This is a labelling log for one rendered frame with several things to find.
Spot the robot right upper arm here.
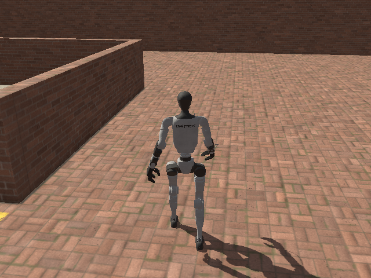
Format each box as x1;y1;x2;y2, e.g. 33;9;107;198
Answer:
197;116;213;147

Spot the robot left forearm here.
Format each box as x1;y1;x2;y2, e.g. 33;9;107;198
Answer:
149;140;162;169

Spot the robot right forearm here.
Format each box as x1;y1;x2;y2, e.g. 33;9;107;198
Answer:
207;138;215;154

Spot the right robot hand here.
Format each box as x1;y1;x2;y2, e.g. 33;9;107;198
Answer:
201;151;214;160

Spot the left robot foot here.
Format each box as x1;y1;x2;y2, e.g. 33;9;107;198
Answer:
170;215;178;228

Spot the left robot shin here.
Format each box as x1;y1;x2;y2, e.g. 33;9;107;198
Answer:
169;186;177;221

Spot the left robot hand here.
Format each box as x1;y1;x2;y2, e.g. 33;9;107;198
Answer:
147;167;160;183

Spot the robot left upper arm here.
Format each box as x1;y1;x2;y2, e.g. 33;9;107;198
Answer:
157;116;173;149

